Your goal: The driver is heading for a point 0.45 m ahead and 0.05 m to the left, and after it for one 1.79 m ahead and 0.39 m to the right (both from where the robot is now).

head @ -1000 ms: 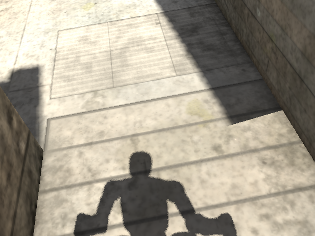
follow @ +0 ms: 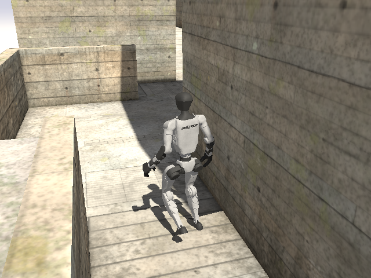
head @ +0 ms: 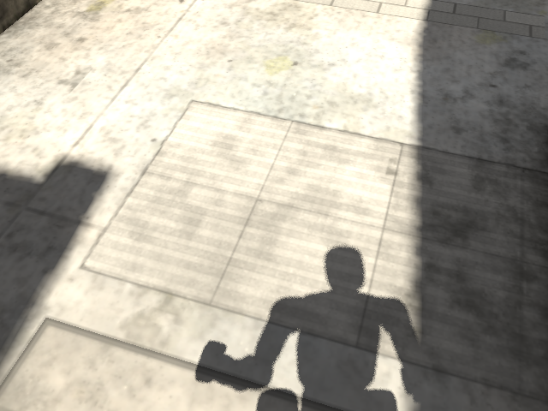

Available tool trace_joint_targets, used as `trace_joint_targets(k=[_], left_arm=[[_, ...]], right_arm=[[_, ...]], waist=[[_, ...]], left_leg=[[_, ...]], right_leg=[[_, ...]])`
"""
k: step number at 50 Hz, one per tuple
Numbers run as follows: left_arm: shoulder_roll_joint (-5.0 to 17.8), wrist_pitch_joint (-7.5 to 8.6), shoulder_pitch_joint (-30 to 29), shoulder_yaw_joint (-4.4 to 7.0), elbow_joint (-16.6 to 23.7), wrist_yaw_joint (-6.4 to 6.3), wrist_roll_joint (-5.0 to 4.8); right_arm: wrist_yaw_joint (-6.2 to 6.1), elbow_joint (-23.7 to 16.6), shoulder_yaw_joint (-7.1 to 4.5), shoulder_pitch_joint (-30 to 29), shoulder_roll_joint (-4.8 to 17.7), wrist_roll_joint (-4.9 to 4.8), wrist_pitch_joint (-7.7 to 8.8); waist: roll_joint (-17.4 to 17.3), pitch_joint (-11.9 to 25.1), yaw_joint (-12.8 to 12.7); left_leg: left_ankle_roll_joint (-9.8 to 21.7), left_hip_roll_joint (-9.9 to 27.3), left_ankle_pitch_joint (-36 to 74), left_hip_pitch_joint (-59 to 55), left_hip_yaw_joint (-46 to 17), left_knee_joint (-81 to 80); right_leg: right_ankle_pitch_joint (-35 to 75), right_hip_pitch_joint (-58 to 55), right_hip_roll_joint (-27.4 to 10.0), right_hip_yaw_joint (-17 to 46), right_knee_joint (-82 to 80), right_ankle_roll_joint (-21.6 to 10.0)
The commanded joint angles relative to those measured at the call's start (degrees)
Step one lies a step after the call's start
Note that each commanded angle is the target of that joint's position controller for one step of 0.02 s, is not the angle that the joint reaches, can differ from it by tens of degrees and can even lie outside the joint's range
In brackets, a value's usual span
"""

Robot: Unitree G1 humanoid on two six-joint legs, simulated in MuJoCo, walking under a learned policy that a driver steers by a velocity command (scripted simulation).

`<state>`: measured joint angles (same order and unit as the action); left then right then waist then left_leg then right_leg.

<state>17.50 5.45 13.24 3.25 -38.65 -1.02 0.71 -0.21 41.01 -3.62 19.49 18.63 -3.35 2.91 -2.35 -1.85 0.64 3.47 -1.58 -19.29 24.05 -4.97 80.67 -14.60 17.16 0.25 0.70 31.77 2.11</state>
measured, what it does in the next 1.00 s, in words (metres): walks ahead: left foot, then right foot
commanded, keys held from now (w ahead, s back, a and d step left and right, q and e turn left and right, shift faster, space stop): w+q+shift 0.26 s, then e+shift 0.74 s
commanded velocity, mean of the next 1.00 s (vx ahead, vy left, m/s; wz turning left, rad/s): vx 0.49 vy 0.00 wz -0.04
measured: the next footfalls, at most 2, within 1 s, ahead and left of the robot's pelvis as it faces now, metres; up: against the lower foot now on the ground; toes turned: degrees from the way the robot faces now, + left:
left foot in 0.34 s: +0.48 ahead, +0.15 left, +0.00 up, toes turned +22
right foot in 0.82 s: +0.74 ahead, +0.00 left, +0.00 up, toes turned +2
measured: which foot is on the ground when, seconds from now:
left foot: up 0.00-0.32, down 0.34-0.82, up 0.84-1.00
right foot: down 0.00-0.32, up 0.34-0.80, down 0.82-1.00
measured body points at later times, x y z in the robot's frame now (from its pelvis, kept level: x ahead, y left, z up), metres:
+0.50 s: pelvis +0.39 +0.06 +0.00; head +0.42 +0.08 +0.45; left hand +0.39 +0.33 -0.13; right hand +0.60 -0.13 -0.11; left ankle +0.44 +0.13 -0.73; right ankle +0.34 -0.14 -0.61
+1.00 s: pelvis +0.61 +0.06 +0.00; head +0.66 +0.04 +0.45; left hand +0.73 +0.35 -0.09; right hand +0.81 -0.20 -0.09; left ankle +0.58 +0.23 -0.65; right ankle +0.70 +0.00 -0.73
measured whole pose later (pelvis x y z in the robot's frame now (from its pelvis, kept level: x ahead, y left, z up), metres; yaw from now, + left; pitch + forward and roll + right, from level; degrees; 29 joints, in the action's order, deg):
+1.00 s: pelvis +0.61 +0.06 +0.00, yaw -5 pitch +1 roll +2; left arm 17.7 0.6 15.5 5.0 -37.8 0.8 -0.9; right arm -1.4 40.7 -3.0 -1.5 15.6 0.2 -0.4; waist 0.1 -6.0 -3.1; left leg -0.9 -3.4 -24.8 27.2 -6.9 63.8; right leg -4.3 23.7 6.2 5.1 27.4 -5.1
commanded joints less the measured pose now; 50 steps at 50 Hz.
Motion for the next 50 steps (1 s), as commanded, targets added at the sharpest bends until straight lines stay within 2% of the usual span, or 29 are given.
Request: trace_joint_targets(k=[1, 3, 4, 5, 7, 11, 12, 14, 16, 17, 18, 19, 20, 21, 22, 25, 30, 33, 36, 38, 40, 41, 42, 43, 44, 45, 46, 47, 50], left_arm=[[1.2, 0.24, 8.1, 1.24, -2.8, 0.54, 0.33], [-1.2, 0.43, 7.5, 0.72, -5.1, 0.95, -0.76], [-0.5, 0.48, 7.4, 0.85, -6.0, 0.63, -1.47], [-0.9, 0.56, 6.4, 0.62, -6.6, 0.56, -1.17], [2.6, 0.82, 2.9, 1.17, -6.3, -0.14, 0.26], [7.6, 1.15, 6.9, 1.40, -8.5, -1.11, 0.04], [8.0, 1.04, 8.7, 1.14, -9.6, -1.27, 0.19], [11.4, 0.88, 12.5, 1.47, -11.1, -1.88, -0.17], [14.4, 0.22, 13.6, 1.73, -11.9, -1.84, -0.62], [13.9, 0.01, 8.8, 1.27, -11.4, -1.32, -1.24], [4.7, 0.21, 10.9, -0.75, -8.5, -0.62, 1.21], [1.7, 2.22, 23.1, -2.93, -11.1, 0.94, -3.04], [7.6, 2.57, 13.3, -1.09, -9.9, 1.14, -5.16], [4.7, 1.87, 8.2, -1.50, -6.8, 0.60, -5.41], [2.8, 0.74, 6.8, -1.76, -7.9, -0.24, -4.42], [0.5, -2.95, 12.4, -1.09, -10.4, 0.06, -3.24], [0.4, -3.64, 5.1, -0.30, -6.2, 0.17, -2.10], [0.3, -3.17, 0.4, -0.26, -3.7, 1.61, -0.87], [2.8, -3.97, -0.2, 0.75, -2.0, 3.71, -1.24], [4.6, -4.56, 1.5, 1.74, -1.0, 4.20, -1.11], [6.7, -4.64, 9.4, 3.08, -2.4, 4.02, -1.36], [9.1, -3.90, 16.4, 4.37, -3.6, 3.56, -1.14], [13.9, -3.10, 11.8, 5.15, -2.6, 2.72, -1.00], [15.8, -2.04, 8.8, 5.06, 1.2, 3.39, 1.07], [14.3, -1.48, 5.0, 5.04, 4.0, 4.21, 0.49], [12.4, -1.34, 2.8, 4.72, 4.6, 4.07, -0.92], [10.0, -2.11, 0.9, 4.13, 4.6, 3.64, -2.33], [8.5, -3.02, -0.7, 3.79, 5.3, 2.58, -2.88], [8.4, -5.12, -1.3, 4.15, 7.7, -0.03, -1.35]], right_arm=[[0.59, -8.3, -0.14, -4.2, 1.3, -0.69, 0.20], [1.13, -9.8, 0.14, -3.6, -0.3, -1.44, -1.11], [1.07, -10.8, -0.01, -4.6, -0.7, -1.21, -1.94], [1.23, -11.6, -0.04, -5.6, -0.7, -1.30, -2.16], [1.09, -13.5, -0.69, -8.2, 1.3, -1.15, -2.27], [3.19, -16.0, 0.00, -16.2, -0.1, -0.23, -1.55], [3.95, -16.6, -0.09, -18.6, 0.5, -0.49, -1.11], [5.09, -17.0, -1.09, -18.5, 2.0, -0.02, -0.27], [4.66, -12.0, -3.02, -1.9, 4.8, 1.27, 0.25], [3.20, -8.0, -3.99, 8.3, 6.3, 1.48, -0.03], [1.75, -4.6, -3.43, 9.7, 10.1, 2.68, -0.12], [1.29, -7.3, -1.92, 8.6, 7.0, 6.26, 0.71], [1.71, -6.4, -1.76, 6.7, 4.9, 6.45, 0.88], [2.29, -4.7, -1.67, 1.5, 5.8, 5.12, 1.90], [2.40, -4.0, -0.79, -2.4, 2.6, 3.99, 2.52], [3.07, -2.6, -0.40, -7.4, 0.1, 4.71, 3.25], [-0.34, -2.2, -0.98, -13.2, 1.8, 5.60, 1.78], [-2.12, -1.1, -1.07, -12.8, 2.3, 4.48, 0.16], [-2.63, -0.4, -1.40, -13.5, 3.1, 2.97, -1.28], [-3.01, -0.2, -1.72, -15.3, 4.2, 2.00, -2.44], [-3.44, -0.7, -1.81, -17.6, 4.0, 1.41, -3.37], [-3.25, -1.0, -1.67, -18.0, 3.7, 1.29, -3.77], [-2.51, -2.3, -0.50, -13.9, -0.8, 3.42, -3.72], [-2.24, -4.0, -0.11, -8.4, -0.4, 4.65, -3.80], [-1.72, -3.0, -0.84, -10.1, 4.5, 3.85, -3.17], [-1.69, -3.7, -1.24, -14.5, 5.2, 3.11, -2.90], [-1.75, -2.9, -1.20, -16.0, 3.9, 3.70, -2.91], [-1.84, -2.9, -1.30, -16.8, 3.9, 4.10, -2.99], [-0.94, -1.9, -0.93, -18.1, 1.4, 3.44, -2.72]], waist=[[8.1, 0.6, -4.1], [8.0, -1.2, -2.1], [7.5, -3.7, -1.4], [8.6, -4.5, -0.7], [7.4, -7.2, 0.6], [2.7, -10.6, -2.1], [2.3, -9.9, -2.3], [6.0, -6.8, -0.4], [7.7, 3.7, 8.8], [5.8, 6.3, 16.0], [-16.1, 10.2, 8.2], [-14.7, 31.3, 4.8], [-2.7, 27.4, 8.5], [1.4, 13.7, 3.9], [6.9, 6.9, 1.9], [3.8, 3.9, -3.5], [-1.4, 1.6, -3.5], [-2.3, 2.2, -0.5], [-2.2, 2.2, -0.5], [-2.9, 2.1, -2.6], [-2.3, 4.2, -6.6], [3.3, 6.7, -10.5], [21.6, 4.1, -3.6], [26.3, 15.2, 0.5], [14.4, 19.2, -1.7], [7.9, 14.1, -1.7], [2.3, 9.3, -0.3], [2.6, 7.9, 0.4], [5.4, 8.0, 0.1]], left_leg=[[-0.2, 8.5, 5.5, 24.3, -1.8, 3.8], [0.0, 9.8, 6.4, 26.4, -2.8, 3.5], [-0.8, 10.3, 6.8, 28.5, -2.9, 2.3], [-1.5, 10.4, 8.1, 29.5, -3.2, 0.8], [-2.2, 9.8, 15.3, 28.6, -2.8, -8.3], [0.4, 7.8, 21.7, 24.1, 6.6, -24.9], [2.2, 6.0, 22.7, 19.4, 9.9, -30.2], [4.0, -0.7, 21.1, 6.7, 15.5, -33.6], [7.3, -5.1, 17.7, -15.7, 14.3, -35.3], [10.3, -1.8, 26.8, -30.6, 7.2, -47.7], [13.6, 10.8, 53.8, -47.4, -8.9, -41.5], [24.2, 25.7, 45.9, -54.5, -34.5, -47.4], [21.3, 23.6, 41.9, -43.6, -31.5, -56.7], [18.4, 22.5, 40.4, -32.6, -24.5, -58.7], [16.0, 21.2, 41.5, -24.4, -18.4, -60.0], [12.3, 17.6, 45.5, -12.0, -4.1, -64.9], [9.0, 12.8, 42.9, -11.0, 12.9, -68.1], [8.0, 11.1, 40.1, -14.7, 17.8, -66.3], [7.2, 15.2, 38.5, -21.0, 17.3, -63.4], [5.2, 16.7, 43.6, -23.2, 17.4, -57.8], [2.5, 15.7, 50.8, -21.9, 18.3, -45.2], [-0.3, 12.7, 42.3, -16.6, 18.0, -31.3], [-4.8, 2.5, -3.6, -3.5, 17.3, -16.3], [-6.8, -8.5, -21.5, 10.4, 5.2, 0.1], [-4.9, -5.3, -17.7, 11.8, -4.1, 2.2], [-3.4, -3.8, -12.5, 13.2, -4.4, -0.9], [-3.6, -1.6, -8.9, 13.3, -4.1, -5.5], [-3.6, -0.2, -6.3, 11.2, -4.5, -11.2], [-5.3, -2.1, -2.8, 6.5, -2.9, -24.9]], right_leg=[[-0.7, -20.6, -13.4, 15.5, -15.5, -7.0], [4.7, -17.5, -12.9, 9.7, -15.5, -7.5], [7.7, -15.8, -13.6, 7.2, -16.5, -8.2], [11.8, -14.0, -14.1, 4.8, -17.2, -8.5], [15.9, -9.3, -13.1, -0.8, -19.9, -7.5], [30.5, -12.8, -13.2, -9.3, -22.7, -4.9], [37.5, -14.6, -12.3, -11.5, -21.9, -3.6], [70.2, -16.0, -13.8, -12.4, -16.5, -4.2], [86.0, -14.1, -15.9, -9.6, 3.8, -5.9], [74.1, -7.1, -12.9, -10.1, 18.4, -5.2], [-13.2, 10.0, 0.1, -9.3, 47.5, -3.5], [-22.8, 14.6, 4.3, 13.0, 60.4, -5.2], [-16.2, 12.4, 2.3, 13.0, 57.9, -5.4], [-12.3, 16.4, -0.5, 9.2, 53.1, -4.6], [-10.2, 17.5, -3.8, 7.8, 49.1, -3.7], [-7.1, 8.7, -7.3, 7.4, 39.4, -1.1], [11.3, 12.9, -7.8, 2.0, 23.9, 2.0], [22.1, 10.6, -5.5, -2.4, 11.3, 1.7], [19.5, 11.8, -6.2, -2.7, 7.4, -0.2], [11.2, 11.1, -4.4, -4.3, 8.1, -2.5], [7.2, 3.6, -0.5, -6.4, 5.2, -5.9], [16.6, -6.5, 0.8, -3.2, -2.1, -8.9], [50.2, -11.9, -7.0, 12.9, -2.4, -13.6], [37.9, -22.6, -16.5, 42.9, -10.2, -26.4], [24.2, -23.4, -18.3, 44.2, -15.0, -24.7], [15.1, -19.2, -15.8, 38.9, -15.5, -21.4], [10.5, -13.6, -12.9, 33.6, -15.1, -18.5], [8.9, -9.3, -10.8, 30.0, -15.0, -16.7], [11.4, -7.1, -5.7, 25.3, -14.3, -13.4]])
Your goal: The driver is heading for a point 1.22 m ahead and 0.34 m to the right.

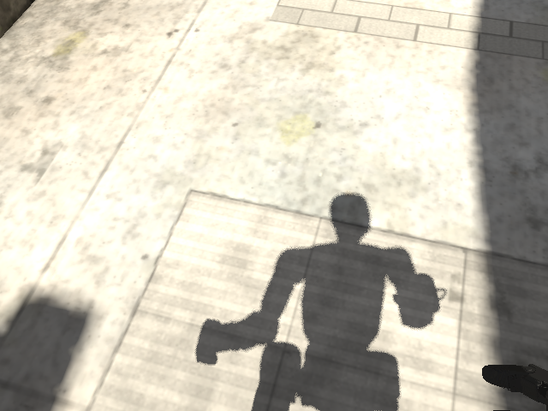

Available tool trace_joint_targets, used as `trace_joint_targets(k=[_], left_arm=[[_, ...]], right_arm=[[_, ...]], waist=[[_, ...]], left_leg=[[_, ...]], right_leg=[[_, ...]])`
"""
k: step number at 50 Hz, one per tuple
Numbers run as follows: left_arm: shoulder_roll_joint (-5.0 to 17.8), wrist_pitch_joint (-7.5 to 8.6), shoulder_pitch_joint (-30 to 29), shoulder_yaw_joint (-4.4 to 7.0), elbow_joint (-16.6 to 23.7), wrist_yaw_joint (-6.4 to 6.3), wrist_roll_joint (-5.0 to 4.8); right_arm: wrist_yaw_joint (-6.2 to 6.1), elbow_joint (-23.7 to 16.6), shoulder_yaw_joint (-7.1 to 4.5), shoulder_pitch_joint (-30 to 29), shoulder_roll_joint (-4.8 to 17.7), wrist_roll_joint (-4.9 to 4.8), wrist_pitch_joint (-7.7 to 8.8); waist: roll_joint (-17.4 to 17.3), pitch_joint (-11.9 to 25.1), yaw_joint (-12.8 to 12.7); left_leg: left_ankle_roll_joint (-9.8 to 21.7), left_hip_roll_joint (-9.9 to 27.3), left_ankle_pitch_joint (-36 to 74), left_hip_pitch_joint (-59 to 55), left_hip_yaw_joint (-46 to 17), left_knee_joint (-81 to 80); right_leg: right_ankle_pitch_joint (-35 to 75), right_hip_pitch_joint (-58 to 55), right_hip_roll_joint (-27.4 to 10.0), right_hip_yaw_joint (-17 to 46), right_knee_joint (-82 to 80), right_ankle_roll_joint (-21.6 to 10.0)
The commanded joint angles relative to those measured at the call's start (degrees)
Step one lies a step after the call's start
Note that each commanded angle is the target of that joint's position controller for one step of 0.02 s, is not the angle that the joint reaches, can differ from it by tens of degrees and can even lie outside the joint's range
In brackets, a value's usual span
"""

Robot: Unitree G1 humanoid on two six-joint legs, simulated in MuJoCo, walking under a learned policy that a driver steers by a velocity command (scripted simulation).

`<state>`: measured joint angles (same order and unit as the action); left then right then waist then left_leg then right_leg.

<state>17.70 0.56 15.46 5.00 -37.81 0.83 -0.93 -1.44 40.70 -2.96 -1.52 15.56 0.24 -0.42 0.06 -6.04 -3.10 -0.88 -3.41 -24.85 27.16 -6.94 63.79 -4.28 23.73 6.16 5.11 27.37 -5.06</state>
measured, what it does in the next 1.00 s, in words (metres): walks ahead, turning right: left foot, then right foot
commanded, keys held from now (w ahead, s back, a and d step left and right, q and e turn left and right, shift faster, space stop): e+shift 0.52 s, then q+shift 0.26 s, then w+q+shift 0.22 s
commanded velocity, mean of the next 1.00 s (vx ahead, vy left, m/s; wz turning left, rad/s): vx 0.09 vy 0.00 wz -0.43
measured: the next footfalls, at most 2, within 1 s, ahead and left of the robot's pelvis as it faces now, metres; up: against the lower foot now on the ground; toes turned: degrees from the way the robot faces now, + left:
left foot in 0.28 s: +0.19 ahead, +0.15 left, +0.00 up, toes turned -27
right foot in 0.72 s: +0.03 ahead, -0.07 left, +0.00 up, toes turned -32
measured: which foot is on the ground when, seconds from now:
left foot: up 0.00-0.26, down 0.28-0.74, up 0.76-1.00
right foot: down 0.00-0.28, up 0.30-0.70, down 0.72-1.00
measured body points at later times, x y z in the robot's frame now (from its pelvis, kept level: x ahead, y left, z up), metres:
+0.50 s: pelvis +0.08 +0.08 +0.01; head +0.12 +0.08 +0.46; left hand +0.36 +0.27 -0.08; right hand +0.06 -0.23 -0.08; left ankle +0.16 +0.17 -0.73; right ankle +0.00 -0.04 -0.64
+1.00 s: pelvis +0.10 +0.04 +0.01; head +0.11 +0.04 +0.46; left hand +0.32 +0.24 -0.09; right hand +0.07 -0.27 -0.09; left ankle +0.20 +0.17 -0.64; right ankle -0.01 -0.04 -0.73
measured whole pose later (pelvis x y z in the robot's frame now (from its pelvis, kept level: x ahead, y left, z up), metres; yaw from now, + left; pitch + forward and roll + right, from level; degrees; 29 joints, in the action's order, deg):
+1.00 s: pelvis +0.10 +0.04 +0.01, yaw -23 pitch +1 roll -1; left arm 15.2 3.5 16.0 3.6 -39.4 -1.6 0.6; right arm 1.0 45.3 -5.1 15.2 18.7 -2.4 -0.3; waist -0.2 0.3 0.2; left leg -1.8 5.8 -11.9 36.7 -1.5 64.5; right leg -14.1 1.7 -2.5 -9.3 15.1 0.4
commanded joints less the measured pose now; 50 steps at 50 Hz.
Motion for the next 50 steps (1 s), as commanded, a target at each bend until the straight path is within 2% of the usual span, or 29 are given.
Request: trace_joint_targets(k=[1, 5, 10, 13, 14, 15, 16, 17, 18, 19, 20, 23, 25, 27, 31, 33, 34, 35, 36, 37, 38, 39, 40, 41, 42, 43, 45, 47, 50], left_arm=[[9.0, -0.64, -2.5, 2.78, 7.0, -2.48, 0.38], [10.1, -2.32, -3.5, 3.37, 8.5, -3.72, 0.04], [9.8, -3.57, -5.7, 3.34, 10.1, -3.29, 0.26], [9.7, -3.93, -8.2, 3.14, 11.3, -2.97, -0.31], [8.2, -4.37, -6.9, 2.59, 10.5, -3.22, -1.11], [4.4, -4.56, -0.8, 1.70, 9.6, -3.36, -0.82], [7.6, -3.89, -2.4, 2.50, 12.1, -3.00, -0.63], [12.5, -3.44, -3.3, 3.60, 11.3, -2.63, -0.09], [13.3, -3.75, -3.3, 3.87, 10.0, -2.29, -0.22], [10.6, -4.16, -2.6, 3.15, 9.0, -2.38, 0.02], [9.3, -4.45, -0.3, 2.69, 8.3, -2.13, -0.19], [7.5, -4.44, -3.0, 1.56, 10.0, -2.21, -1.15], [6.5, -4.38, -5.2, 0.87, 11.9, -2.18, -1.17], [4.8, -4.30, -7.4, 0.15, 12.8, -2.31, -0.52], [2.2, -3.46, -6.3, -1.32, 11.4, -1.65, 0.39], [1.5, -3.20, -3.4, -1.57, 8.4, -1.75, 0.88], [1.0, -3.09, -1.0, -1.63, 6.3, -1.69, 1.21], [2.7, -3.09, -0.2, -1.14, 5.2, -1.60, 1.24], [5.9, -3.56, 0.9, -0.31, 5.1, -2.36, 1.14], [10.8, -4.39, 1.6, 0.59, 5.8, -3.41, 1.94], [11.5, -4.72, -0.7, 1.48, 5.1, -3.21, 2.30], [9.1, -3.89, -2.6, 1.00, 6.5, -2.86, 3.04], [8.5, -2.62, -0.5, 0.98, 5.9, -2.72, 3.24], [7.1, -1.15, -0.2, 0.51, 5.7, -2.67, 1.79], [6.1, 0.22, -1.8, 0.30, 5.0, -2.77, 0.21], [5.0, 1.36, -2.3, -0.10, 4.6, -3.09, -0.14], [4.4, 2.85, -2.4, -0.02, 3.2, -3.07, 1.04], [4.2, 3.81, -0.5, 0.41, 2.2, -2.77, 1.70], [6.1, 4.27, 0.9, 1.42, 0.2, -2.43, 1.56]], right_arm=[[0.27, -1.3, -1.47, 2.8, 3.9, -0.31, 0.66], [-0.04, -0.4, -1.78, 2.9, 4.8, -0.73, 0.60], [0.67, -0.3, -2.42, 3.1, 6.3, -0.77, 2.12], [1.28, 1.0, -3.46, 7.6, 8.2, -0.90, 3.21], [1.19, 2.1, -3.91, 9.8, 9.0, 0.07, 3.43], [0.99, 1.4, -4.48, 9.2, 12.3, 0.77, 2.91], [0.92, 0.7, -4.41, 7.2, 13.8, 2.86, 2.64], [0.47, -1.0, -4.09, 3.6, 11.2, 2.70, 2.86], [-0.32, -1.8, -3.34, 1.3, 8.8, 1.80, 2.69], [-1.21, -2.0, -2.98, 1.9, 8.2, 0.81, 2.19], [-1.90, -2.3, -2.73, 1.3, 7.7, 0.31, 1.62], [-2.65, -1.8, -2.37, 5.4, 7.8, 1.23, 0.66], [-2.97, -1.2, -2.71, 7.9, 9.1, 0.87, -0.17], [-2.57, -0.6, -3.03, 10.9, 9.7, 0.66, -0.61], [-0.43, -0.1, -2.68, 8.9, 11.0, -0.46, -0.70], [0.69, 1.0, -1.26, 9.0, 8.4, -1.24, -0.18], [1.21, 1.8, -0.69, 9.0, 7.5, -1.88, 0.11], [1.69, 2.9, -0.65, 11.1, 7.9, -2.67, 0.52], [2.37, 3.4, -0.55, 13.3, 8.0, -1.96, 1.51], [3.23, 1.8, 0.30, 13.4, 5.4, 0.20, 2.54], [2.77, 0.9, -0.19, 12.7, 6.2, -1.46, 2.68], [2.10, 1.1, -1.42, 9.5, 10.1, -2.34, 1.96], [1.76, 1.3, -2.28, 10.0, 11.0, -3.02, 1.15], [1.44, 2.1, -2.57, 11.9, 10.1, -2.72, 0.07], [1.30, 1.4, -2.87, 11.7, 9.9, -2.59, -0.57], [1.43, 0.8, -3.02, 10.9, 9.3, -2.40, -0.54], [1.93, 0.1, -2.75, 10.4, 6.9, -2.56, 0.70], [2.45, -0.5, -2.36, 10.2, 5.3, -2.83, 1.51], [2.84, -2.0, -1.91, 9.7, 4.3, -2.61, 1.39]], waist=[[3.5, 13.0, 3.4], [6.8, 13.4, 2.5], [10.5, 12.0, 1.3], [10.8, 12.1, 3.4], [6.7, 12.6, 4.3], [-5.6, 14.8, 1.5], [-17.2, 11.4, 0.0], [-13.6, 8.6, 0.0], [-9.6, 7.2, 0.0], [-6.4, 7.4, 0.4], [-5.2, 6.9, 0.6], [-5.8, 6.4, 3.4], [-7.0, 6.5, 5.3], [-6.2, 7.9, 7.3], [-8.1, 10.2, 6.0], [-8.5, 10.4, 4.5], [-8.2, 9.8, 3.0], [-7.6, 9.0, 2.5], [-5.7, 10.6, 3.0], [6.1, 14.0, 4.0], [14.3, 14.7, 3.1], [10.9, 11.4, 0.5], [11.3, 11.6, -0.5], [11.1, 10.0, -0.2], [12.5, 6.0, 0.7], [11.4, 4.0, 1.0], [8.8, 3.0, 1.6], [7.1, 3.3, 0.9], [6.1, 1.9, 0.9]], left_leg=[[-1.8, -1.0, 2.9, 3.0, -1.2, -10.9], [-3.6, -1.7, 7.4, 0.8, -2.1, -17.8], [-2.8, -1.9, 8.8, -3.8, -2.6, -26.6], [-1.2, -0.5, 14.3, -11.8, -1.8, -39.1], [0.1, 3.4, 18.2, -18.0, -3.4, -44.4], [4.6, 16.4, 17.8, -25.0, -14.4, -45.9], [11.5, 23.7, 15.1, -18.2, -27.1, -50.3], [12.6, 23.8, 11.6, -15.6, -24.7, -50.5], [10.9, 19.6, 10.1, -14.5, -17.5, -49.4], [10.2, 17.2, 11.2, -15.6, -13.4, -48.9], [9.7, 16.5, 13.8, -17.2, -9.8, -48.2], [11.2, 15.9, 19.8, -21.0, -2.8, -48.8], [12.5, 17.4, 21.7, -24.6, -0.7, -49.2], [13.7, 18.8, 24.3, -26.5, 0.1, -48.7], [15.0, 17.8, 28.1, -21.3, 2.8, -47.6], [14.3, 17.5, 31.6, -20.1, 1.6, -45.6], [13.0, 16.4, 33.9, -18.2, 2.0, -43.8], [10.8, 15.6, 34.7, -15.1, 1.9, -42.6], [6.9, 14.1, 30.5, -10.4, 1.9, -40.7], [2.8, 9.5, 13.2, -2.7, 5.0, -32.9], [-0.2, 5.5, -2.1, -0.5, 10.3, -28.0], [-1.6, 5.2, -8.3, 1.9, 8.7, -15.5], [-1.5, 5.6, -9.1, 8.2, 7.4, -3.8], [-0.9, 8.1, -6.0, 12.4, 5.1, 1.9], [-0.5, 9.2, -1.4, 17.5, 3.2, 3.5], [-0.5, 9.6, 3.6, 20.2, 2.4, 4.2], [-0.5, 10.1, 10.3, 22.9, 2.6, 3.7], [-0.6, 10.9, 13.6, 24.6, 2.8, 2.0], [-1.3, 12.2, 14.8, 25.7, 3.1, 0.5]], right_leg=[[2.7, -14.4, -11.6, 21.4, -9.4, -6.4], [-4.2, -11.7, -10.6, 23.4, -8.9, -5.2], [-7.5, -9.9, -9.2, 27.6, -7.2, -4.0], [-7.6, -8.4, -7.2, 29.9, -3.5, -2.2], [-15.7, -5.0, -3.4, 27.7, 0.9, 0.1], [-29.7, 1.5, 3.6, 17.8, 14.0, 2.7], [-30.7, 9.1, 4.9, 11.3, 24.8, 4.5], [-25.8, 10.4, -0.5, 9.7, 32.0, 6.1], [-21.5, 10.3, -1.6, 8.2, 34.3, 6.8], [-19.1, 10.7, -1.6, 6.9, 38.5, 7.8], [-17.6, 12.4, -2.5, 5.8, 42.4, 8.9], [-15.3, 15.9, -6.1, -0.3, 42.4, 10.7], [-15.3, 17.6, -8.3, -2.4, 39.2, 12.0], [-17.1, 15.9, -9.7, -2.7, 35.3, 12.1], [-23.7, 0.9, -7.6, -4.4, 20.4, 10.1], [-19.6, -6.8, -7.0, -4.6, 7.4, 8.6], [-11.7, -12.7, -5.9, -5.4, -2.8, 7.6], [-3.3, -19.1, -5.2, -5.7, -10.4, 6.1], [3.7, -26.8, -9.3, -2.0, -8.3, 4.9], [29.6, -34.0, -20.0, 6.6, -1.3, 1.4], [22.9, -25.9, -25.6, 8.4, -3.2, -6.5], [19.2, -22.9, -26.1, 9.6, -6.5, -9.5], [3.1, -24.5, -27.2, 10.9, -10.6, -10.1], [-18.3, -24.5, -27.1, 11.5, -14.7, -8.7], [-28.2, -24.2, -26.9, 12.3, -18.0, -6.7], [-30.0, -24.6, -26.2, 10.9, -19.9, -4.9], [-25.2, -27.7, -24.7, 6.1, -21.1, -2.8], [-20.7, -30.3, -24.8, 1.8, -21.4, -2.6], [-19.5, -29.6, -26.1, -2.6, -23.1, -3.1]])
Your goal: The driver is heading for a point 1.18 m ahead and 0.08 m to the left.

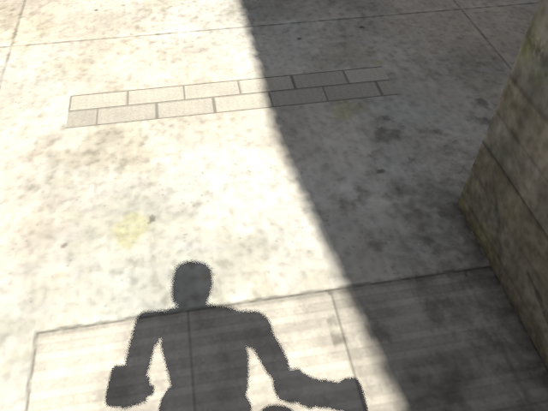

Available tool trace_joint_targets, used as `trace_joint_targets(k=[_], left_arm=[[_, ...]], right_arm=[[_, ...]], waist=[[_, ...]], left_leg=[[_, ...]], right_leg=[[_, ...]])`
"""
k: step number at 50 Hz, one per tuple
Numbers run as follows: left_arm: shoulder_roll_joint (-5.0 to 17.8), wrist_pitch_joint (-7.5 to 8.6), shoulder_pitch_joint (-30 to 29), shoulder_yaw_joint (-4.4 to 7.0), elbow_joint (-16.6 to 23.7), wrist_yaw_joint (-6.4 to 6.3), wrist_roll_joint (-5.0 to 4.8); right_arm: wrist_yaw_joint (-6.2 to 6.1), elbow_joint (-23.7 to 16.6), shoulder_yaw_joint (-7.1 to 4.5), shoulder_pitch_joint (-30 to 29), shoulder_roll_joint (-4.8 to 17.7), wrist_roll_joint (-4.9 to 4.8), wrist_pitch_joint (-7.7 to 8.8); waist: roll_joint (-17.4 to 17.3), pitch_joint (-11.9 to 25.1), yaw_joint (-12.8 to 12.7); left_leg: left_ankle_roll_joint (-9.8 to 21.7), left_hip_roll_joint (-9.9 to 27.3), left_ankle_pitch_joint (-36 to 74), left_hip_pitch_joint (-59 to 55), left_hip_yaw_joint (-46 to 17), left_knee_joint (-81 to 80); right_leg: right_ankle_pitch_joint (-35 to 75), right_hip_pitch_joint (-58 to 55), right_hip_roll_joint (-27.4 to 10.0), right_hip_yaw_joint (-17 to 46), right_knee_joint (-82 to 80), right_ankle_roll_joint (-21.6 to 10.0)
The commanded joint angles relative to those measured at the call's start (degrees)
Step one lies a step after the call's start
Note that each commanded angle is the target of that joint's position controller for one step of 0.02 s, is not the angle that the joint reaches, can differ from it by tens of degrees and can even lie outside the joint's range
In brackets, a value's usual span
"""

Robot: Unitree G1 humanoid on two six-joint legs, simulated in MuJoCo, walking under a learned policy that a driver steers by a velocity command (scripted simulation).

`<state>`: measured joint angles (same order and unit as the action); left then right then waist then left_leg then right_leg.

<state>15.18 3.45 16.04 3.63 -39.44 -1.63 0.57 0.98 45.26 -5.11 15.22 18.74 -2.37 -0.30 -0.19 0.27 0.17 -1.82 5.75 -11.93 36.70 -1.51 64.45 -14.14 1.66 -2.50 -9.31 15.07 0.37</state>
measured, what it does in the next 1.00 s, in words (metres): walks ahead: left foot, then right foot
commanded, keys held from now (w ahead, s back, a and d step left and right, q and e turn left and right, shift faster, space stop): w+q+shift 0.24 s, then w+e+shift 0.76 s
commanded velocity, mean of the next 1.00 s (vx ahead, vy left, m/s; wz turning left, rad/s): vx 0.90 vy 0.00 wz -0.13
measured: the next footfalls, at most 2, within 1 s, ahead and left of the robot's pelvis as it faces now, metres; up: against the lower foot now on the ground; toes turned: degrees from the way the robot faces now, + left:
left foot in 0.30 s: +0.28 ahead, +0.26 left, +0.00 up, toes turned +22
right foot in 0.78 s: +0.68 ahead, +0.28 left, +0.00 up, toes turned +2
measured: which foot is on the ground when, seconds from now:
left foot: up 0.00-0.28, down 0.30-0.78, up 0.80-1.00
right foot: down 0.00-0.28, up 0.30-0.76, down 0.78-1.00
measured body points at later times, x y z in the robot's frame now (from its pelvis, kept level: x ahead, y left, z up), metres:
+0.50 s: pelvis +0.28 +0.20 -0.02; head +0.28 +0.23 +0.43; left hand +0.35 +0.49 -0.14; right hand +0.37 -0.04 -0.13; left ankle +0.25 +0.24 -0.75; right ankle +0.33 +0.01 -0.63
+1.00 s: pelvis +0.67 +0.34 -0.03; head +0.68 +0.35 +0.42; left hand +0.66 +0.57 -0.17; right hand +0.93 +0.15 -0.03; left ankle +0.80 +0.54 -0.68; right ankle +0.64 +0.28 -0.75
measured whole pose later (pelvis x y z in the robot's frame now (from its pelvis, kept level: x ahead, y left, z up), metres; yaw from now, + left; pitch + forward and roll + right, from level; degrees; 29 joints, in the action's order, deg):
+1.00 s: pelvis +0.67 +0.34 -0.03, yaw -8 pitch +1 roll -2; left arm 9.3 3.9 29.1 1.5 -47.3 -0.6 -1.0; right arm -0.6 28.4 2.9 -1.7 8.4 0.6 7.5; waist 0.2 0.6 -5.4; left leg -2.7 4.4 -14.0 40.0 -13.8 60.2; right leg -19.4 16.7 12.0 6.2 36.1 -9.5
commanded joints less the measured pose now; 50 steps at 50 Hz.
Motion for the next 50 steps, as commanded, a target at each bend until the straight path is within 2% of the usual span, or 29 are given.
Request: trace_joint_targets(k=[1, 9, 11, 13, 14, 15, 16, 17, 18, 19, 20, 21, 22, 26, 28, 32, 35, 37, 38, 39, 40, 41, 42, 43, 44, 45, 47, 49, 50], left_arm=[[9.0, 1.36, 0.2, 2.99, 1.3, 0.14, -0.04], [12.2, 0.51, -0.2, 4.32, -2.0, 1.53, -0.68], [13.6, -0.33, -2.3, 4.71, -1.9, 2.30, -0.96], [15.9, -0.78, -1.8, 5.24, -2.5, 2.79, -1.85], [16.5, -0.79, -2.9, 4.96, -3.2, 3.15, -2.19], [12.0, 0.34, -1.8, 3.09, -3.2, 2.64, -0.64], [-0.5, 2.05, 6.3, -0.49, 0.0, 2.71, -0.24], [5.2, 4.01, 0.8, -0.10, 0.0, 2.11, -3.92], [9.2, 4.44, -7.1, 1.09, 1.5, 1.08, -6.93], [6.6, 4.61, -7.4, 0.37, 1.2, 0.22, -6.68], [5.2, 4.22, -6.7, 0.19, 0.3, -0.30, -4.90], [5.1, 3.04, -2.4, 0.54, -1.1, 0.19, -4.73], [4.9, 1.66, 0.6, 0.88, -2.9, 0.94, -5.06], [4.1, -1.35, -0.3, 1.40, -4.9, 2.33, -4.15], [2.5, -0.85, -5.3, 1.07, -3.1, 2.96, -3.76], [2.6, 0.49, -7.8, 1.40, -1.8, 4.49, -4.09], [4.8, 1.26, -3.1, 2.60, -1.3, 5.23, -4.13], [6.9, -1.06, 6.7, 3.84, -3.2, 4.99, -3.81], [9.9, -3.00, 23.3, 5.53, -7.8, 4.12, -3.36], [8.8, -4.21, 41.4, 5.08, -13.7, 3.02, -2.65], [1.6, -2.96, 42.2, 1.78, -18.7, 3.82, 0.14], [0.3, 0.39, 25.0, -0.63, -13.1, 4.73, 1.36], [-1.7, 1.05, 18.5, -1.10, -8.0, 5.33, -0.26], [1.3, 1.43, 10.8, -0.30, -3.8, 4.49, -1.05], [4.7, 1.86, 2.6, 0.36, -0.2, 3.83, -0.91], [7.1, 2.26, -3.0, 0.64, 2.1, 3.06, -0.26], [5.2, 3.41, -3.8, 0.23, 3.6, 1.18, 0.05], [6.9, 2.76, 0.7, 1.33, 1.4, -0.80, -2.76], [7.5, 2.21, 2.2, 1.59, 0.6, -1.06, -3.32]], right_arm=[[0.46, -7.2, 0.35, -7.0, 1.0, -0.07, 1.14], [2.26, -10.9, 2.02, -12.1, 0.2, -0.32, 1.30], [2.46, -10.9, 1.84, -10.9, 1.4, -0.65, 1.15], [1.56, -9.0, -0.09, -2.0, 5.0, -0.95, 0.95], [1.11, -5.6, -2.25, 10.4, 8.3, -0.93, 0.67], [0.17, -0.4, -4.69, 22.0, 13.7, -1.00, -0.06], [-0.28, -1.1, -4.45, 16.6, 20.8, -0.06, 0.79], [0.35, -4.8, -2.34, 15.2, 14.4, 0.68, 2.70], [1.19, -3.8, -1.44, 13.9, 10.0, 1.39, 4.55], [1.48, -2.4, -1.05, 12.2, 9.1, 1.82, 5.67], [1.85, -2.1, 0.07, 7.4, 5.6, 2.69, 6.39], [1.89, -2.5, 1.03, 4.0, 2.2, 4.02, 7.02], [1.68, -2.3, 1.53, 2.1, -0.1, 4.34, 7.51], [0.04, -0.3, 1.44, 2.3, -0.1, 3.68, 8.29], [-1.06, 1.2, 1.48, 5.6, -0.6, 3.86, 8.31], [-3.35, 2.0, 1.46, 7.5, 1.4, 4.15, 6.97], [-5.93, 0.1, 0.40, 4.5, 6.3, 4.03, 5.77], [-7.84, -1.0, -0.61, 1.5, 9.0, 3.07, 5.37], [-7.53, -3.8, -0.92, -6.3, 9.7, 2.61, 5.85], [-5.25, -6.6, -0.32, -18.7, 7.1, 0.83, 6.96], [-1.96, -11.7, 4.17, -30.4, -8.8, 0.81, 8.93], [-1.01, -15.3, 5.78, -17.0, -14.5, -0.12, 9.68], [0.57, -16.3, 6.79, -7.7, -13.6, 2.22, 10.79], [2.04, -17.3, 6.03, -3.4, -8.6, 2.52, 11.61], [2.07, -15.9, 4.88, -3.0, -4.3, 2.32, 10.83], [1.09, -15.8, 4.68, -3.2, -2.3, 2.16, 9.44], [-1.91, -16.8, 3.68, -8.8, 2.1, 2.81, 7.70], [-2.91, -18.6, 4.50, -14.2, -0.6, 3.60, 7.13], [-2.91, -19.3, 4.63, -16.2, -2.3, 2.34, 6.85]], waist=[[6.3, -5.5, -1.9], [4.4, -11.7, -0.8], [4.6, -10.7, 1.1], [6.4, -4.0, 6.3], [5.0, 2.3, 13.7], [-3.3, 4.9, 17.7], [-27.0, 9.7, 4.5], [-15.5, 19.4, 8.4], [-7.0, 9.0, 10.4], [-4.4, 3.4, 8.0], [-3.1, 0.2, 5.3], [-5.8, -0.4, 2.1], [-6.9, -1.0, 0.5], [-2.3, -5.4, -0.2], [-2.2, -7.8, 1.6], [-2.2, -9.6, 0.9], [-5.1, -4.1, -3.9], [-8.5, 0.2, -9.9], [-7.1, 3.9, -18.2], [5.7, 4.0, -26.8], [23.6, -6.6, -24.0], [23.1, -6.3, -5.9], [12.4, 4.1, -0.8], [0.2, 3.2, 4.4], [-9.7, -1.5, 7.8], [-8.7, -5.3, 9.6], [-12.6, -7.4, 6.3], [-5.6, -2.7, 1.8], [-1.6, -1.0, -0.3]], left_leg=[[-0.5, 3.5, 2.5, 16.9, -2.6, -0.3], [4.5, 5.7, 5.2, 14.2, 3.1, -9.4], [7.3, 3.5, 1.4, 5.4, 7.6, -12.9], [9.9, -3.9, -6.0, -13.0, 13.1, -11.8], [12.5, -8.2, -3.7, -31.4, 13.7, -18.1], [12.3, -8.8, -2.1, -50.1, 6.9, -20.3], [18.2, 5.3, -28.6, -56.9, -28.3, -36.7], [17.7, 12.9, -43.1, -55.0, -45.3, -51.3], [14.5, 14.6, -40.9, -47.0, -40.2, -54.1], [13.6, 15.7, -35.8, -38.8, -35.5, -53.1], [11.6, 13.7, -30.0, -31.2, -28.7, -51.2], [8.9, 11.8, -23.8, -25.1, -21.3, -49.1], [6.2, 9.7, -16.9, -23.1, -14.9, -49.4], [1.5, 5.1, 3.7, -24.4, 3.2, -54.8], [-1.4, 1.8, 12.5, -26.2, 9.5, -57.6], [-5.5, 1.7, 37.4, -35.1, 16.5, -58.7], [-7.0, 2.1, 74.2, -36.0, 19.6, -46.9], [-5.9, 4.4, 90.4, -34.0, 19.4, -32.2], [-4.1, 5.0, 88.9, -25.0, 16.8, -16.0], [-2.6, -1.8, 43.6, -14.9, 16.2, 19.3], [0.0, -14.4, -21.4, 4.2, 11.3, 46.1], [2.4, -13.1, -26.1, 15.2, -0.6, 55.7], [5.3, -12.5, -25.3, 16.6, -8.0, 52.2], [7.6, -9.8, -16.8, 16.8, -10.0, 39.9], [6.6, -5.9, -9.8, 12.2, -9.7, 28.4], [3.9, -4.1, -7.9, 8.4, -10.0, 22.2], [-1.1, -1.3, -3.5, 0.7, -9.4, 5.5], [-2.7, -2.5, 1.6, -14.4, -5.1, -15.0], [-3.7, -4.5, 3.2, -19.4, -2.8, -19.8]], right_leg=[[-9.5, -7.1, -18.0, 10.6, -11.4, -8.6], [-3.8, -8.5, -17.4, -4.5, -13.1, -5.8], [9.5, -7.3, -15.6, -9.1, -9.7, -4.9], [42.5, -3.6, -15.7, -10.1, 5.2, -5.2], [52.0, 2.3, -14.6, -10.1, 20.3, -4.5], [28.9, 18.1, -11.1, -7.1, 41.7, -1.1], [-20.5, 38.2, -0.3, 0.6, 68.0, 1.7], [-18.8, 38.7, 1.4, 16.5, 75.0, 0.0], [-11.0, 43.1, 0.7, 15.7, 74.4, -2.0], [-6.0, 43.8, -1.4, 16.9, 71.5, -3.8], [-0.4, 41.3, -4.1, 18.5, 68.4, -4.9], [5.4, 37.3, -6.2, 20.4, 66.8, -5.4], [9.0, 35.6, -7.2, 20.8, 65.4, -5.3], [16.9, 39.9, -5.5, 18.9, 57.4, -4.3], [22.9, 40.7, -2.4, 15.1, 49.4, -5.1], [26.0, 42.4, 2.0, 7.4, 37.0, -5.8], [22.8, 27.1, 7.1, -4.8, 31.2, -6.8], [20.1, 12.3, 8.7, -6.6, 31.5, -6.8], [17.2, -3.7, 6.6, -0.9, 32.2, -9.6], [27.1, -13.9, -1.5, 8.8, 21.7, -16.5], [29.4, -11.1, 2.7, 12.1, 16.3, -16.6], [25.1, -3.5, 3.8, 26.0, 22.7, -18.8], [5.3, -4.6, -0.6, 41.9, 17.7, -25.2], [-18.2, 2.6, -6.7, 54.1, 3.6, -25.6], [-27.9, 14.4, -7.5, 56.1, -2.5, -22.9], [-26.8, 24.9, -7.8, 57.5, -4.7, -23.2], [-17.0, 36.1, -2.9, 49.3, -2.0, -21.7], [-9.6, 39.6, 3.4, 35.5, 1.8, -19.5], [-10.4, 39.4, 4.9, 32.8, 3.8, -18.2]])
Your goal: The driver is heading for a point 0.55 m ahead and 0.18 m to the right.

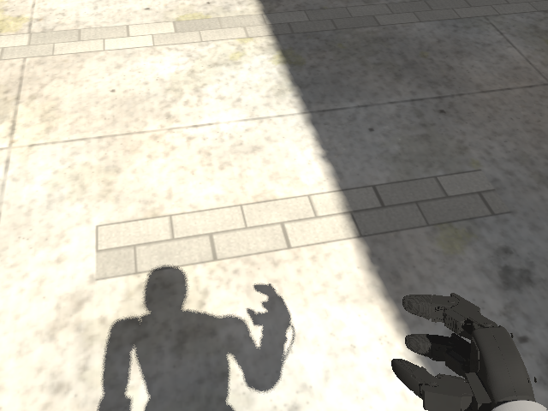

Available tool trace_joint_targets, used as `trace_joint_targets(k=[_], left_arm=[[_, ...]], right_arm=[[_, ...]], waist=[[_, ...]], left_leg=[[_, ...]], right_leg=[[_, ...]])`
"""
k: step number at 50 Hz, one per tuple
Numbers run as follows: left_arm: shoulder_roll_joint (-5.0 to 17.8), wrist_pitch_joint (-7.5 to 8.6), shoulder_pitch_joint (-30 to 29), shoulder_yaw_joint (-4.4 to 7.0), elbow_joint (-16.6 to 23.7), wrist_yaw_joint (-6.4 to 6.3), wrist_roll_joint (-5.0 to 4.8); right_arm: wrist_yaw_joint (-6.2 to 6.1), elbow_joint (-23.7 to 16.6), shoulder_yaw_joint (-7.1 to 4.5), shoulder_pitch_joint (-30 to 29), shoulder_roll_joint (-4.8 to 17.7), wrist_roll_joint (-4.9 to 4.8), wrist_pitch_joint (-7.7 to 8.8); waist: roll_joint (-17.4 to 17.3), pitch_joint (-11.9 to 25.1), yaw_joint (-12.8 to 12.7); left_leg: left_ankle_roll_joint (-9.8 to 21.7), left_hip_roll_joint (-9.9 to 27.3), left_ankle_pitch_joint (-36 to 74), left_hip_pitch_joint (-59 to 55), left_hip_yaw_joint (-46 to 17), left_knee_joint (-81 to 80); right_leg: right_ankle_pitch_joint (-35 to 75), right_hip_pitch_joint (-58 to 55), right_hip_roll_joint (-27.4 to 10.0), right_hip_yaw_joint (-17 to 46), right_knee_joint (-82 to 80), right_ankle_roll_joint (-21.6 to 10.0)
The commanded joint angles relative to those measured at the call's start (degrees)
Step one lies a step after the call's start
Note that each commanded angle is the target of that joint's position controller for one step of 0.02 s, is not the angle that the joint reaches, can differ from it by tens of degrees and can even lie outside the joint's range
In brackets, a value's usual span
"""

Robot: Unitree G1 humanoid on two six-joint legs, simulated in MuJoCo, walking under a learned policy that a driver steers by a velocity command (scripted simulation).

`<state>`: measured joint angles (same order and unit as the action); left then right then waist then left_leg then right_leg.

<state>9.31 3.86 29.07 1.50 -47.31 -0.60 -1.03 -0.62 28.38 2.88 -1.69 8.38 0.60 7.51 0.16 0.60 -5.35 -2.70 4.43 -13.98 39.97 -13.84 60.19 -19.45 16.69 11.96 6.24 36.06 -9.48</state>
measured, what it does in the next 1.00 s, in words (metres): walks ahead, turning right: left foot, then right foot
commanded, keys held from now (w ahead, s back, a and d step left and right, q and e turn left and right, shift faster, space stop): w+e+shift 0.54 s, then shift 0.46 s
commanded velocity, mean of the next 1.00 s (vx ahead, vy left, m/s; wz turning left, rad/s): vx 0.74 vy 0.00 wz -0.72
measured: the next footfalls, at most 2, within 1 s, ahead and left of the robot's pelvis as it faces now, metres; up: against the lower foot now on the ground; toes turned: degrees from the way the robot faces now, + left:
left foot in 0.12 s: +0.26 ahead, +0.23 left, +0.00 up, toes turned -17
right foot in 0.56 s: +0.56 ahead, -0.16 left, +0.00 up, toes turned -40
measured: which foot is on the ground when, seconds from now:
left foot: up 0.00-0.10, down 0.12-0.54, up 0.56-0.94, down 0.96-1.00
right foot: down 0.00-0.10, up 0.12-0.54, down 0.56-0.98, up 1.00-1.00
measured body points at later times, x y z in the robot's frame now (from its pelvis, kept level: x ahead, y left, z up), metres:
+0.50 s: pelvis +0.37 +0.03 -0.02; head +0.40 +0.00 +0.43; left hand +0.72 +0.06 -0.05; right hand +0.17 -0.18 -0.14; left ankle +0.22 +0.24 -0.72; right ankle +0.51 -0.16 -0.67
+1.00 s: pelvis +0.69 -0.15 +0.00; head +0.71 -0.17 +0.45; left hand +0.95 +0.00 -0.12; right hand +0.66 -0.46 -0.09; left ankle +0.88 -0.18 -0.72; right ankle +0.53 -0.14 -0.71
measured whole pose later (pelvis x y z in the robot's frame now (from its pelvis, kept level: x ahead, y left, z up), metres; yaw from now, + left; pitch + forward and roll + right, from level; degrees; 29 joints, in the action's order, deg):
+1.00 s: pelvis +0.69 -0.15 +0.00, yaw -46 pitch +1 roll -1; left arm 16.1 2.1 16.0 3.0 -43.8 -0.9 0.1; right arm 1.6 39.2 -1.1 5.9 15.2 2.3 6.6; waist -1.1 -2.5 -2.7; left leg 1.0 0.2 1.1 30.1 -0.4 29.6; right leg -27.9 8.9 5.5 4.8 39.8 -2.7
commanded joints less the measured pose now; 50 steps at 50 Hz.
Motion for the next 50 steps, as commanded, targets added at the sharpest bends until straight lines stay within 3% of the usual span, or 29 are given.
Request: trace_joint_targets(k=[1, 3, 4, 5, 6, 7, 8, 9, 10, 11, 14, 17, 22, 25, 27, 28, 29, 30, 31, 32, 33, 35, 37, 41, 44, 47, 48, 49, 50], left_arm=[[13.1, 1.24, -9.4, 3.74, 8.0, -1.97, -1.92], [10.7, 0.08, -7.7, 3.45, 7.8, -1.64, -2.26], [9.0, -0.17, -8.2, 3.15, 8.3, -1.41, -1.93], [6.7, 0.21, -10.9, 2.51, 9.9, -0.83, -1.10], [-0.4, 0.86, -11.1, 0.51, 12.7, -0.30, 0.17], [0.8, 1.93, -4.2, -0.06, 16.1, -0.03, -2.47], [4.6, 1.09, -7.3, 0.70, 14.5, -0.59, -3.77], [5.5, 0.38, -13.8, 0.67, 15.8, -0.30, -2.33], [5.4, -0.19, -16.3, 0.76, 16.1, 0.19, -0.90], [6.1, -0.53, -18.9, 1.31, 17.2, 0.76, -0.21], [6.5, -2.18, -20.8, 1.51, 19.3, 2.53, -1.76], [7.5, -2.55, -23.8, 1.14, 21.2, 3.21, -0.75], [8.1, -1.39, -33.9, 0.58, 23.0, 4.96, -1.18], [11.0, -0.83, -33.2, 1.88, 23.0, 5.56, -1.32], [16.8, -1.47, -16.7, 5.05, 19.1, 5.16, -1.81], [20.2, -1.76, -1.1, 7.13, 14.4, 4.42, -1.26], [20.6, -1.89, -2.4, 5.89, 12.0, 3.02, -0.26], [22.4, -0.91, -4.9, 5.84, 16.4, 2.73, 2.29], [18.7, -0.47, -4.9, 5.66, 16.3, 2.67, 2.04], [18.1, 0.16, -8.4, 5.16, 15.3, 2.69, 1.48], [16.4, 0.78, -13.9, 4.54, 15.6, 2.85, 0.87], [13.3, 1.33, -18.2, 3.32, 15.6, 2.69, 1.59], [11.8, 1.83, -18.5, 2.72, 13.2, 2.16, 0.55], [13.3, 0.43, -17.3, 3.12, 10.2, 0.00, 0.64], [13.4, -0.60, -12.8, 3.07, 7.7, -0.34, 0.02], [12.5, -1.12, -13.6, 2.84, 6.3, -0.68, 1.20], [11.6, -1.34, -13.7, 2.67, 6.1, -0.68, 1.54], [10.2, -1.40, -10.9, 2.31, 6.7, -0.35, 1.79], [7.5, -1.17, -1.1, 1.25, 4.6, 0.00, 1.18]], right_arm=[[-1.31, -2.6, -3.68, 0.7, 7.5, -2.02, -1.17], [-1.32, -1.4, -5.37, 3.8, 9.0, -3.79, -1.25], [-1.22, -0.3, -6.61, 7.9, 10.3, -4.26, -1.03], [-0.98, 1.7, -8.19, 18.2, 12.5, -4.21, -0.43], [-0.50, 3.8, -9.29, 30.5, 17.5, -2.76, -0.24], [0.71, 3.6, -9.88, 29.5, 22.9, -0.21, 0.35], [0.83, 3.3, -9.41, 25.2, 17.6, -0.37, 0.19], [0.61, 4.1, -8.75, 23.4, 14.2, -1.14, -0.44], [0.60, 5.4, -8.21, 22.5, 12.6, -0.75, -0.95], [0.72, 7.2, -7.73, 21.7, 11.1, -0.35, -1.14], [1.07, 11.5, -6.55, 20.6, 7.2, -0.61, -0.94], [0.29, 13.8, -7.32, 20.7, 11.1, -0.09, -0.82], [-0.80, 17.0, -7.49, 25.0, 16.0, 0.38, -0.95], [-1.51, 17.5, -8.37, 26.6, 21.5, 0.39, -1.97], [-2.09, 16.3, -9.17, 24.3, 24.1, 0.40, -3.08], [-2.01, 14.3, -8.68, 20.9, 22.6, -0.46, -2.47], [-1.24, 12.2, -6.01, 23.0, 12.3, 1.80, -0.82], [-0.36, 8.7, -4.66, 28.7, 13.1, -1.41, 1.64], [-0.44, 8.4, -5.92, 20.1, 18.9, -2.39, 2.68], [-0.76, 7.2, -5.72, 17.4, 17.8, -3.22, 2.53], [-1.23, 8.6, -5.64, 17.7, 16.9, -2.22, 1.79], [-0.93, 10.3, -6.15, 21.7, 16.8, -1.49, -1.04], [-0.89, 9.4, -5.60, 19.8, 13.9, -0.46, -2.37], [0.10, 8.7, -4.18, 12.1, 9.7, 0.95, -1.64], [1.66, 7.1, -4.71, 6.5, 11.4, -0.07, -0.85], [2.49, 8.4, -6.58, 10.5, 14.8, 0.78, -0.37], [2.42, 9.8, -7.13, 14.2, 15.3, 1.40, -0.18], [2.17, 9.5, -7.53, 15.3, 18.0, 2.16, 0.02], [1.78, 8.5, -6.51, 16.4, 16.7, 3.45, -0.41]], waist=[[0.9, -0.1, 4.1], [3.7, 1.6, 4.5], [4.8, 3.3, 6.9], [4.3, 8.1, 12.8], [-9.0, 16.8, 15.7], [-26.7, 19.1, 9.6], [-15.8, 9.8, 10.1], [-9.6, 2.8, 11.2], [-3.6, -0.2, 10.7], [-2.2, -2.9, 9.8], [-5.4, -3.9, 7.5], [-3.9, -5.1, 6.8], [-1.4, -9.1, 10.3], [-8.1, -5.7, 6.7], [-11.9, 3.3, -3.6], [-7.4, 7.7, -10.9], [11.2, 6.6, -2.6], [16.2, 25.1, 1.2], [3.5, 23.2, -3.1], [-1.3, 12.4, 0.6], [-7.7, 6.3, 4.3], [-3.9, 1.8, 8.8], [-1.1, -0.8, 9.3], [1.1, 2.4, 5.8], [4.0, 2.9, 2.5], [5.0, 3.4, 5.4], [3.8, 4.3, 7.2], [-3.4, 7.2, 6.3], [-14.8, 15.8, 4.6]], left_leg=[[-3.9, -5.2, 6.5, -25.1, 10.6, -19.0], [-4.8, -7.2, 6.6, -28.4, 10.3, -27.1], [-3.8, -7.1, 5.6, -33.1, 10.2, -28.9], [-1.2, -3.2, 4.4, -45.1, 6.8, -27.8], [4.1, 9.7, -7.4, -60.7, -12.8, -30.7], [14.4, 22.5, -24.5, -64.5, -49.2, -44.3], [15.6, 21.0, -41.3, -60.0, -48.5, -46.2], [13.5, 18.1, -32.8, -54.0, -34.7, -44.8], [12.1, 14.7, -21.2, -47.9, -23.3, -43.9], [10.5, 11.5, -12.9, -42.1, -14.9, -44.1], [8.3, 9.0, 0.6, -37.1, -0.8, -45.1], [8.7, 9.7, 8.7, -36.6, 7.2, -47.7], [5.1, 8.3, 22.3, -40.5, 19.9, -51.5], [3.3, 8.6, 68.8, -43.7, 25.4, -41.8], [4.2, 10.7, 86.5, -39.8, 24.9, -20.1], [3.0, 7.5, 73.0, -25.9, 24.4, -0.4], [1.8, -2.9, -13.3, -4.9, 21.3, 23.0], [2.2, -6.7, -21.0, 5.3, 8.0, 36.2], [3.0, -3.8, -12.9, 5.0, 4.6, 31.7], [2.7, -2.1, -10.2, 5.0, 6.5, 26.8], [1.7, 0.6, -8.1, 1.6, 7.5, 22.5], [0.0, 3.3, -7.9, -6.4, 8.0, 16.9], [-1.1, 3.0, -5.9, -9.2, 10.4, 6.7], [-1.5, -2.3, 19.0, -16.0, 15.2, -17.4], [0.1, -3.4, 28.7, -17.2, 13.3, -27.7], [3.2, -3.0, 26.3, -19.4, 12.0, -32.2], [4.1, -3.7, 29.4, -24.6, 13.0, -33.3], [6.5, 1.4, 54.5, -32.9, 9.5, -30.9], [17.8, 15.6, 71.1, -48.3, -5.8, -29.0]], right_leg=[[-7.3, 22.3, -9.4, 17.3, -15.5, -7.6], [-9.5, 14.5, -8.6, 17.9, -9.6, -4.9], [-6.4, 12.4, -7.9, 17.1, -3.7, -2.9], [-1.0, 16.1, -6.2, 13.8, 10.4, -0.2], [-12.7, 24.9, -3.9, 8.1, 34.0, 2.7], [-13.2, 40.2, -6.1, 4.7, 48.5, 4.1], [-6.0, 47.5, -11.0, 3.6, 56.0, 5.0], [-1.0, 49.2, -12.9, 0.7, 58.1, 5.2], [1.8, 45.8, -15.1, -0.5, 56.3, 5.3], [3.3, 42.3, -16.6, -0.2, 52.9, 5.3], [4.4, 38.3, -19.3, 0.1, 46.5, 6.1], [10.0, 39.1, -19.5, -1.0, 39.4, 7.3], [20.4, 32.7, -17.0, -9.9, 17.9, 4.9], [15.7, 17.5, -9.4, -18.1, 10.8, 2.0], [10.8, -3.7, -5.8, -18.0, 10.0, -1.4], [21.9, -26.5, -8.0, -10.5, -2.1, -5.1], [33.6, -40.3, -17.5, 5.9, 1.1, -6.5], [22.6, -51.6, -31.8, 38.1, -8.4, -20.2], [21.8, -44.2, -30.3, 37.7, -15.1, -16.1], [27.2, -32.9, -29.0, 30.2, -16.8, -14.4], [33.1, -20.9, -26.7, 23.8, -16.9, -12.0], [42.5, -5.2, -24.3, 14.0, -18.3, -10.4], [47.9, 3.4, -20.5, 6.5, -19.4, -8.4], [44.7, 4.4, -12.4, -4.3, -17.2, -3.7], [33.5, -1.8, -15.9, -0.2, -15.9, -2.2], [29.0, -7.0, -18.0, 2.7, -7.3, 0.3], [29.8, -6.4, -16.0, 2.2, -1.3, 2.0], [21.7, -2.9, -11.2, 0.9, 8.7, 4.9], [-10.9, 8.3, -6.3, 0.6, 27.3, 9.6]])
